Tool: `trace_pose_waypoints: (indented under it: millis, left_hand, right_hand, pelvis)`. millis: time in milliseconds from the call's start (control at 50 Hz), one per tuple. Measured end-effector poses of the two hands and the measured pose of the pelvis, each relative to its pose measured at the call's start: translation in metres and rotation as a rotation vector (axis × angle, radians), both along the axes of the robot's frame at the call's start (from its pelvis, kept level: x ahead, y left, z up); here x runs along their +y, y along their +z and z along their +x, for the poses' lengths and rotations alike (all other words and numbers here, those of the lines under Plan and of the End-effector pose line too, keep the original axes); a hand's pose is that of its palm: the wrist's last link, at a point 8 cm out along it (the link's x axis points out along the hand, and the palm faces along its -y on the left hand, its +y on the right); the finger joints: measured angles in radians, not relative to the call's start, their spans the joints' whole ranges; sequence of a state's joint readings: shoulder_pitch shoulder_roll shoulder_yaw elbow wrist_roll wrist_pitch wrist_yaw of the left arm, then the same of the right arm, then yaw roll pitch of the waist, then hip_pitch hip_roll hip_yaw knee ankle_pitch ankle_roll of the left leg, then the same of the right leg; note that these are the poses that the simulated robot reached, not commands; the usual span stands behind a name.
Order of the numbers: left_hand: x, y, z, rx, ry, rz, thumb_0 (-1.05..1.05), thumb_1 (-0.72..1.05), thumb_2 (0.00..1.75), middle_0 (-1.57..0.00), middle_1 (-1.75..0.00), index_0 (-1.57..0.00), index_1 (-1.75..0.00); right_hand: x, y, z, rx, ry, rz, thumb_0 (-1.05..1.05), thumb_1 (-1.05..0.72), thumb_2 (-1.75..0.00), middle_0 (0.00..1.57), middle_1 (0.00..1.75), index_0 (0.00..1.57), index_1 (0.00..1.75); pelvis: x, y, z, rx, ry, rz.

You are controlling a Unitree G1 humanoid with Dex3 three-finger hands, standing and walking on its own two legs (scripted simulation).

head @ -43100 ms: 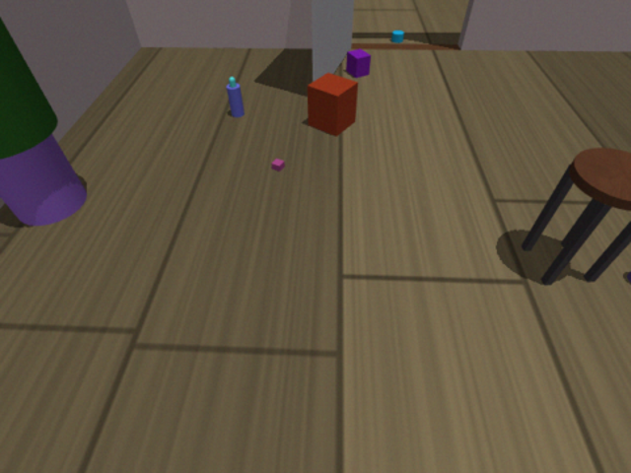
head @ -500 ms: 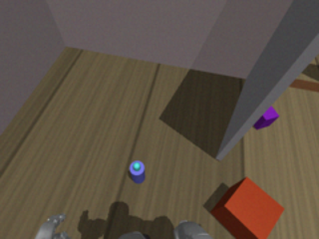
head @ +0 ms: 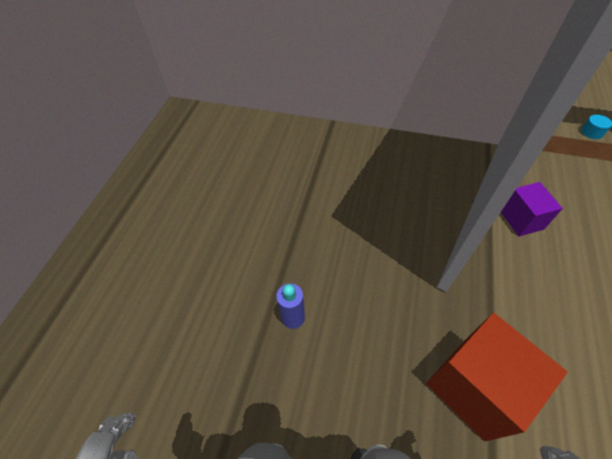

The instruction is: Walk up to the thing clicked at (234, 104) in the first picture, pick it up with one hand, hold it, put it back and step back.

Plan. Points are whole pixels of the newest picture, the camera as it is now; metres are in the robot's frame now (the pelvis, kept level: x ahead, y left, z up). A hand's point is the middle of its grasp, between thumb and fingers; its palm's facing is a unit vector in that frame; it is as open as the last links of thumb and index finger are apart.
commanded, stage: step back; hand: left
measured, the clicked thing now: (291, 303) +0.58 +0.12 -0.65
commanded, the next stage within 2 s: none
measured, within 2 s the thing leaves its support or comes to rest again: neither
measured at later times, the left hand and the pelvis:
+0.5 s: hand out of the picture -0.07 +0.27 -0.16, palm faces -0.08 -0.91 -0.40, open 7.4 cm; pelvis -0.16 -0.01 -0.02, yaw -5 degrees
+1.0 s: hand out of the picture -0.19 +0.22 -0.15, palm faces +0.02 -0.94 -0.34, open 7.4 cm; pelvis -0.33 -0.03 -0.01, yaw +2 degrees
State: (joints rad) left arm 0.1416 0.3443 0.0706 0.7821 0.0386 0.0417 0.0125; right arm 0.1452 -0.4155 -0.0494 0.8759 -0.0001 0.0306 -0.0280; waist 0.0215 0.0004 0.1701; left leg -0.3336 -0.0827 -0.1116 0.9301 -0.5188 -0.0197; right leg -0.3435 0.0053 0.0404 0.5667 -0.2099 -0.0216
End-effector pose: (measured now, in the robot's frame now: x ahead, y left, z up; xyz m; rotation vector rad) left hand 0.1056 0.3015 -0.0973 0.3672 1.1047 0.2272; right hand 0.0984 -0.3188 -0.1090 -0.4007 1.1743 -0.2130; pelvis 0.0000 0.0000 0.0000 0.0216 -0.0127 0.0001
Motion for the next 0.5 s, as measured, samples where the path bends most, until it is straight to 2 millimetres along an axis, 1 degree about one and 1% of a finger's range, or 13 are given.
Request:
trace_pose_waypoints:
  millis: [60, 120, 160, 200, 260, 320, 380, 440, 500]
  left_hand:
    - [0.009, -0.011, -0.013, -0.024, -0.004, -0.02, 0.01, 0.9, 0.9, -0.21, -0.3, -0.2, -0.3]
    - [0.017, -0.024, -0.031, -0.02, 0.004, -0.044, 0.01, 0.9, 0.9, -0.2, -0.3, -0.2, -0.3]
    - [0.019, -0.026, -0.046, 0.006, 0.011, -0.053, 0.01, 0.9, 0.9, -0.2, -0.3, -0.2, -0.3]
    - [0.02, -0.024, -0.06, 0.023, 0.02, -0.063, 0.01, 0.9, 0.9, -0.2, -0.3, -0.2, -0.3]
    - [0.023, -0.02, -0.083, 0.028, 0.03, -0.071, 0.01, 0.9, 0.9, -0.2, -0.3, -0.2, -0.3]
    - [0.026, -0.021, -0.108, 0.052, 0.03, -0.054, 0.01, 0.9, 0.9, -0.2, -0.3, -0.2, -0.3]
    - [0.026, -0.023, -0.134, 0.09, 0.018, -0.028, 0.01, 0.9, 0.9, -0.2, -0.3, -0.2, -0.3]
    - [0.019, -0.025, -0.157, 0.121, -0.007, -0.006, 0.01, 0.9, 0.9, -0.2, -0.3, -0.2, -0.3]
    - [0.007, -0.026, -0.179, 0.126, -0.031, 0.013, 0.01, 0.9, 0.9, -0.2, -0.3, -0.2, -0.3]
  right_hand:
    - [0.007, -0.002, -0.019, 0.008, 0.017, -0.028, 0.01, -0.9, -0.89, 0.2, 0.3, 0.2, 0.3]
    - [0.021, 0.002, -0.043, 0.009, 0.017, -0.031, 0.01, -0.9, -0.89, 0.2, 0.3, 0.2, 0.3]
    - [0.029, 0.009, -0.058, 0.002, 0.015, -0.019, 0.01, -0.9, -0.89, 0.2, 0.3, 0.2, 0.3]
    - [0.033, 0.017, -0.072, 0.001, 0.015, -0.019, 0.01, -0.9, -0.89, 0.21, 0.3, 0.21, 0.3]
    - [0.035, 0.025, -0.086, -0.01, 0.015, -0.024, 0.01, -0.9, -0.89, 0.21, 0.3, 0.21, 0.3]
    - [0.031, 0.027, -0.094, -0.046, 0.015, -0.028, 0.01, -0.9, -0.89, 0.21, 0.3, 0.21, 0.3]
    - [0.023, 0.026, -0.104, -0.091, 0.012, -0.029, 0.01, -0.89, -0.89, 0.21, 0.3, 0.21, 0.3]
    - [0.011, 0.02, -0.119, -0.129, 0.009, -0.026, 0.01, -0.89, -0.89, 0.21, 0.3, 0.21, 0.3]
    - [-0.007, 0.006, -0.14, -0.154, 0.0, -0.015, 0.01, -0.89, -0.89, 0.21, 0.3, 0.21, 0.3]
  pelvis:
    - [0.009, -0.008, -0.02, -0.009, 0.028, -0.019]
    - [0.015, -0.011, -0.041, -0.042, 0.007, 0.015]
    - [0.017, -0.007, -0.051, -0.041, 0.011, -0.015]
    - [0.017, 0.0, -0.06, -0.036, 0.019, -0.045]
    - [0.016, 0.005, -0.075, -0.018, -0.003, -0.053]
    - [0.013, 0.004, -0.093, -0.011, -0.02, -0.048]
    - [0.008, 0.0, -0.114, -0.01, -0.043, -0.038]
    - [0.0, -0.006, -0.138, -0.014, -0.072, -0.028]
    - [-0.012, -0.016, -0.164, -0.017, -0.095, -0.013]
